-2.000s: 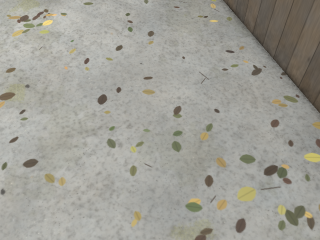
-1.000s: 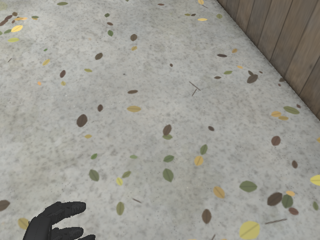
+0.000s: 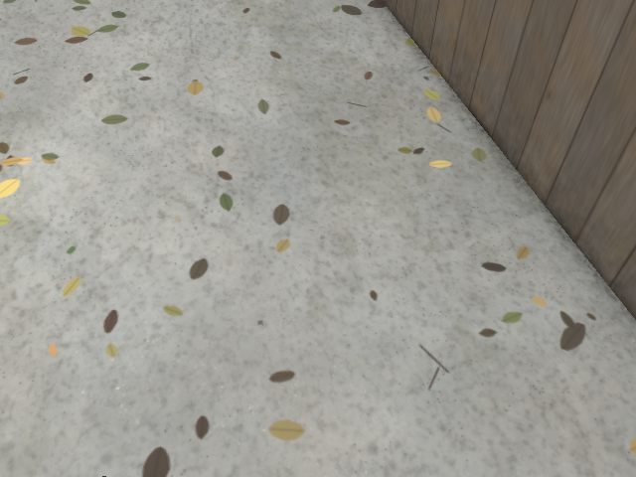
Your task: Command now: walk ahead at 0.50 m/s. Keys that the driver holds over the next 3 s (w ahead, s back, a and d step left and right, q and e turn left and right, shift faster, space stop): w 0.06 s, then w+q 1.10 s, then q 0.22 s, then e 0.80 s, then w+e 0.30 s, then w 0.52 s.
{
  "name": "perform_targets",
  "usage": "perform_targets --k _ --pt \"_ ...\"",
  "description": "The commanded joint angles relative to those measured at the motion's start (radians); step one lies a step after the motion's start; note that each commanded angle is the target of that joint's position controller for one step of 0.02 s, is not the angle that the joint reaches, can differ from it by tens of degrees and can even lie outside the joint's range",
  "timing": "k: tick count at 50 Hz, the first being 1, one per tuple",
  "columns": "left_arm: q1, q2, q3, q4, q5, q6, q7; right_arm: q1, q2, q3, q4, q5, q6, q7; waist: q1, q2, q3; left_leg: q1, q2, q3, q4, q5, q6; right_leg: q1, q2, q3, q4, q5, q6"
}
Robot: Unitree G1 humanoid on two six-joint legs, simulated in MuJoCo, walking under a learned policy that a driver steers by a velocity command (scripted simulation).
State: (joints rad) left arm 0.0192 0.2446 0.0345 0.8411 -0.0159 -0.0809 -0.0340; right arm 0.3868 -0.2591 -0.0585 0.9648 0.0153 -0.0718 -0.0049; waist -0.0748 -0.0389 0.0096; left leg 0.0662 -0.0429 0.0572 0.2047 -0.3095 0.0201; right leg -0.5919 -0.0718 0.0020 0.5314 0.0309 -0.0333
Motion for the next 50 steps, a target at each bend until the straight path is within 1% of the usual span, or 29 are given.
perform_targets --k 1,2,3,4,5,6,7,8,9,11,14,17,20,23,25,28,29,30,31,32,33,34,35,36,37,39,42,46,50 --pt "-0.025 0.123 0.034 -0.067 -0.002 -0.023 -0.010 -0.006 -0.184 -0.043 -0.030 0.004 0.008 -0.010 0.068 0.129 0.023 0.027 0.310 -0.116 0.074 0.594 0.137 0.060 0.027 -0.019 -0.033 -0.095 -0.041" --pt "0.090 0.151 0.052 -0.032 0.000 -0.023 -0.007 -0.026 -0.179 -0.041 -0.034 0.004 0.015 -0.011 0.132 0.128 -0.045 0.008 0.273 -0.083 0.210 0.743 0.117 0.222 0.062 -0.051 -0.053 -0.094 -0.064" --pt "0.267 0.205 0.077 0.022 0.005 -0.022 0.001 -0.021 -0.149 -0.027 -0.046 -0.005 0.018 -0.013 0.199 0.098 -0.165 -0.109 0.217 -0.043 0.430 0.703 0.085 0.491 0.030 -0.016 -0.022 -0.073 -0.101" --pt "0.407 0.306 0.102 0.044 0.026 -0.018 0.011 0.079 -0.055 0.004 -0.070 -0.018 0.005 -0.004 0.186 -0.099 -0.326 -0.487 0.090 -0.006 0.825 0.321 0.021 0.902 -0.235 0.371 -0.024 -0.141 -0.234" --pt "0.430 0.265 0.089 0.054 0.011 -0.012 0.009 0.102 -0.019 0.017 -0.052 -0.003 -0.018 0.001 0.186 -0.233 -0.416 -0.707 -0.022 -0.120 1.050 -0.266 0.001 1.017 -0.349 0.723 -0.200 -0.301 -0.316" --pt "0.366 0.199 0.068 0.045 0.004 -0.016 0.010 0.014 -0.130 -0.013 -0.069 0.029 -0.035 0.005 0.198 -0.141 -0.274 -0.812 0.040 -0.200 1.139 -0.244 0.023 0.907 -0.316 0.618 -0.229 -0.379 -0.257" --pt "0.289 0.161 0.057 0.027 0.008 -0.018 0.015 -0.063 -0.149 -0.018 -0.093 0.042 -0.042 0.003 0.174 -0.094 -0.164 -0.828 0.098 -0.173 1.118 -0.151 0.038 0.763 -0.284 0.463 -0.248 -0.351 -0.211" --pt "0.219 0.127 0.046 0.022 0.015 -0.023 0.013 -0.098 -0.139 -0.021 -0.097 0.033 -0.037 -0.004 0.141 -0.034 -0.087 -0.785 0.141 -0.158 1.051 -0.065 0.037 0.615 -0.245 0.352 -0.291 -0.290 -0.183" --pt "0.174 0.093 0.037 0.020 0.022 -0.031 0.012 -0.094 -0.133 -0.030 -0.092 0.022 -0.022 -0.010 0.107 -0.048 -0.046 -0.731 0.173 -0.164 0.990 -0.008 0.035 0.522 -0.206 0.264 -0.327 -0.238 -0.157" --pt "0.155 0.086 0.038 0.034 0.032 -0.040 0.010 -0.046 -0.081 -0.027 -0.077 0.020 0.008 -0.009 0.072 -0.065 -0.025 -0.650 0.190 -0.169 0.956 0.045 0.029 0.426 -0.182 0.164 -0.382 -0.167 -0.151" --pt "0.176 0.121 0.049 0.057 0.037 -0.048 0.022 -0.090 -0.067 -0.031 -0.102 0.016 0.028 -0.011 0.064 -0.025 0.016 -0.724 0.189 -0.186 0.883 0.154 0.013 0.417 -0.178 0.049 -0.417 -0.045 -0.158" --pt "0.192 0.133 0.051 0.067 0.037 -0.044 0.039 -0.154 -0.062 -0.032 -0.127 0.008 0.021 -0.001 0.076 -0.012 0.031 -0.764 0.174 -0.177 0.722 0.314 0.002 0.456 -0.157 -0.049 -0.425 0.027 -0.139" --pt "0.216 0.149 0.053 0.072 0.029 -0.036 0.051 -0.259 -0.040 -0.020 -0.165 0.003 0.016 0.019 0.113 0.003 0.059 -0.739 0.163 -0.098 0.560 0.413 0.005 0.483 -0.148 -0.128 -0.438 0.045 -0.119" --pt "0.286 0.166 0.059 0.095 0.019 -0.016 0.056 -0.354 -0.026 -0.009 -0.217 0.003 0.016 0.038 0.151 0.021 0.091 -0.795 0.154 -0.060 0.471 0.387 0.021 0.612 -0.186 -0.160 -0.404 0.108 -0.119" --pt "0.310 0.175 0.064 0.103 0.012 0.003 0.057 -0.394 -0.027 -0.007 -0.253 0.006 0.017 0.052 0.156 0.017 0.099 -0.825 0.140 -0.029 0.438 0.317 0.037 0.699 -0.213 -0.178 -0.354 0.196 -0.114" --pt "0.277 0.212 0.075 0.085 0.004 0.027 0.066 -0.355 -0.064 -0.025 -0.281 0.008 0.022 0.069 0.099 -0.036 0.038 -0.687 0.063 0.053 0.428 0.173 0.085 0.748 -0.224 -0.220 -0.194 0.621 -0.086" --pt "0.263 0.226 0.079 0.077 0.003 0.035 0.071 -0.284 -0.092 -0.040 -0.274 0.011 0.025 0.070 0.052 -0.057 -0.009 -0.586 0.025 0.075 0.434 0.124 0.108 0.742 -0.220 -0.229 -0.079 0.759 -0.075" --pt "0.243 0.234 0.080 0.069 0.001 0.041 0.073 -0.155 -0.138 -0.065 -0.248 0.014 0.027 0.065 -0.022 -0.054 -0.078 -0.406 -0.012 0.079 0.389 0.143 0.140 0.689 -0.198 -0.241 0.098 0.779 -0.055" --pt "0.231 0.227 0.075 0.055 0.003 0.037 0.074 0.010 -0.207 -0.100 -0.208 0.013 0.032 0.046 -0.106 0.003 -0.162 -0.114 0.011 -0.020 0.320 0.185 0.186 0.501 -0.155 -0.245 0.362 0.570 -0.014" --pt "0.301 0.082 0.035 0.007 0.038 0.013 0.058 0.039 -0.311 -0.120 -0.196 0.014 0.035 0.028 -0.017 0.256 -0.230 0.229 0.262 -0.503 0.287 0.126 0.333 0.057 0.021 -0.213 0.726 -0.308 0.047" --pt "0.268 0.097 0.025 -0.023 0.009 -0.038 0.040 0.048 -0.284 -0.102 -0.230 0.002 0.020 0.032 -0.022 0.227 -0.377 0.365 0.396 -0.915 0.119 0.039 0.453 -0.135 0.132 0.036 0.912 -0.637 0.048" --pt "0.154 0.155 0.042 -0.053 -0.028 -0.068 0.026 0.029 -0.214 -0.083 -0.225 -0.007 0.010 0.034 -0.056 0.150 -0.276 0.316 0.360 -0.776 0.091 0.092 0.385 -0.233 0.066 0.102 0.907 -0.555 0.020" --pt "0.129 0.152 0.039 -0.061 -0.030 -0.082 0.025 -0.029 -0.174 -0.072 -0.232 -0.001 0.001 0.033 -0.020 0.089 -0.174 0.174 0.314 -0.621 0.096 0.170 0.341 -0.221 0.018 0.095 0.818 -0.465 0.003" --pt "0.131 0.147 0.043 -0.049 -0.007 -0.082 0.033 -0.103 -0.147 -0.064 -0.247 0.000 -0.003 0.034 0.030 0.025 -0.109 0.022 0.270 -0.519 0.087 0.263 0.307 -0.158 -0.018 0.087 0.720 -0.415 0.008" --pt "0.146 0.164 0.054 -0.042 0.008 -0.069 0.036 -0.150 -0.117 -0.053 -0.264 -0.005 -0.005 0.031 0.063 0.031 -0.081 -0.083 0.238 -0.452 0.067 0.345 0.290 -0.085 -0.041 0.088 0.656 -0.382 0.017" --pt "0.168 0.151 0.058 -0.051 0.020 -0.041 0.036 -0.163 -0.129 -0.052 -0.276 -0.006 -0.006 0.023 0.097 0.048 -0.064 -0.192 0.218 -0.416 0.031 0.410 0.292 -0.018 -0.049 0.078 0.574 -0.354 0.049" --pt "0.088 0.114 0.047 -0.085 0.032 -0.022 0.043 -0.125 -0.175 -0.064 -0.274 -0.001 -0.005 0.001 0.083 0.063 -0.027 -0.287 0.180 -0.337 0.010 0.441 0.278 -0.017 -0.028 0.048 0.386 -0.227 0.095" --pt "-0.053 0.086 0.032 -0.130 0.021 -0.028 0.032 -0.075 -0.181 -0.067 -0.266 0.004 0.009 -0.010 0.022 0.115 -0.008 -0.341 0.118 -0.292 0.032 0.298 0.207 0.075 0.039 0.034 0.083 0.035 0.100" --pt "-0.101 0.130 0.042 -0.165 0.007 -0.041 0.019 -0.027 -0.167 -0.064 -0.249 0.011 0.018 -0.012 0.008 0.140 -0.012 -0.257 0.160 -0.394 0.110 0.202 0.185 0.108 0.061 0.072 -0.026 0.025 0.079"
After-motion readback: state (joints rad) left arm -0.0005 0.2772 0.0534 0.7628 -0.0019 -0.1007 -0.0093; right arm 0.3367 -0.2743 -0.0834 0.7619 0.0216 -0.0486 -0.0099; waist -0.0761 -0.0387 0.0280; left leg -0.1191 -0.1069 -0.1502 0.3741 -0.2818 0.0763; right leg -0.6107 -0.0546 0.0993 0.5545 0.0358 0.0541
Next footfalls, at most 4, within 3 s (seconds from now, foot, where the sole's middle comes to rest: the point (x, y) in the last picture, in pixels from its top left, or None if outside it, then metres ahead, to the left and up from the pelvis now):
0.06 right None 0.22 -0.13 -0.77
0.62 left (248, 476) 0.49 0.13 -0.77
1.10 right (281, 329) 0.83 0.05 -0.77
1.54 left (150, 353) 0.79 0.36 -0.77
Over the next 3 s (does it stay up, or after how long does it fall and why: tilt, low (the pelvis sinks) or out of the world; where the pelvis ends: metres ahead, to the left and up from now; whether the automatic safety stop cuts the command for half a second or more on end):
stays up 1.10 0.20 0.00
